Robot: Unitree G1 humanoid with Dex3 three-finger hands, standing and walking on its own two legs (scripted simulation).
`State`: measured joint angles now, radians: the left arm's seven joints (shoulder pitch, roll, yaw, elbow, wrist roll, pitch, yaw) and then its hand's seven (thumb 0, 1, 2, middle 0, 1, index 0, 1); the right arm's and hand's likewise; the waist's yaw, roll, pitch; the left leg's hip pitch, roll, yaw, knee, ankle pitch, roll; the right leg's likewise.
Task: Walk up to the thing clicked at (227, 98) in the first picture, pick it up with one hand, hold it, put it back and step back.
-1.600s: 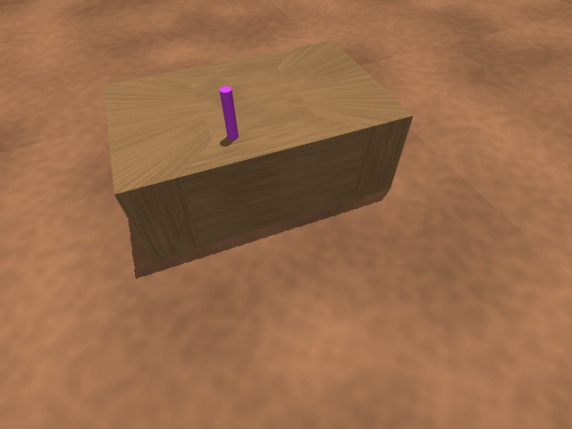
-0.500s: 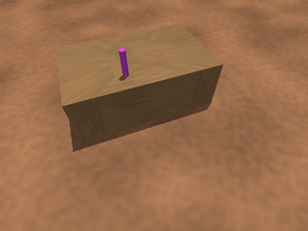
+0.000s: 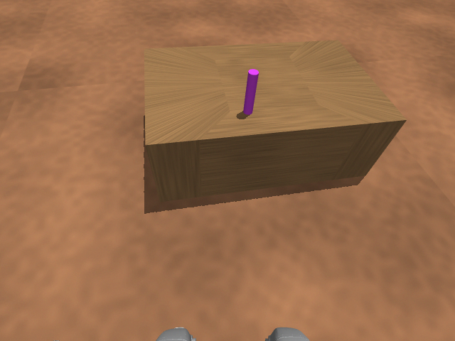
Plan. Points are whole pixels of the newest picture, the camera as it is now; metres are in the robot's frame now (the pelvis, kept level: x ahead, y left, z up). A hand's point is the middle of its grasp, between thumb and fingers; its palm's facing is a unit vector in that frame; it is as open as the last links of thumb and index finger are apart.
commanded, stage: walk up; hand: right
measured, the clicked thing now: (250, 93) +1.04 -0.13 -0.24
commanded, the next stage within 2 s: none
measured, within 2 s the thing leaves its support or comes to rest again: neither
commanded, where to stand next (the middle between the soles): +0.55 +0.09 m, yaw +9 degrees
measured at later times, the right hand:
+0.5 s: hand (340, 250) +0.31 -0.26 -0.14, palm faces -0.18 +0.93 -0.31, open 7.4 cm
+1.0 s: hand (285, 176) +0.50 -0.16 -0.10, palm faces -0.20 +0.90 -0.38, open 7.4 cm
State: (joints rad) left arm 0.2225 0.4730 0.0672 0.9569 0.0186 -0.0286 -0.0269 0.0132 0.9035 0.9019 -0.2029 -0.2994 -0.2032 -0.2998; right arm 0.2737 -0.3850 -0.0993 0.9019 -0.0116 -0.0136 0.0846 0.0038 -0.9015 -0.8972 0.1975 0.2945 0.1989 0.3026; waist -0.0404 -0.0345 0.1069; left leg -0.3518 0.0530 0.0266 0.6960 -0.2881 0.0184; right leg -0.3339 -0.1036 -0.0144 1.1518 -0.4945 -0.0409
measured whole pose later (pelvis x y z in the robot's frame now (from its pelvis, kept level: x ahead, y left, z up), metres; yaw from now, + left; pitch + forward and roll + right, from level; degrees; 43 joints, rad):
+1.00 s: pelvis +0.36 +0.08 +0.02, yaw +12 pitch -3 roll -1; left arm 0.32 0.43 0.04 0.83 0.00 -0.05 -0.04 0.01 0.90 0.90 -0.21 -0.30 -0.21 -0.30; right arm 0.28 -0.36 -0.04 0.80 0.01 -0.07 0.05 0.00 -0.90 -0.90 0.20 0.30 0.20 0.30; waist 0.00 -0.04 0.09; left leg -0.24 -0.01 0.04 0.53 -0.23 0.05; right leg -0.46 -0.09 0.01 1.08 -0.35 -0.03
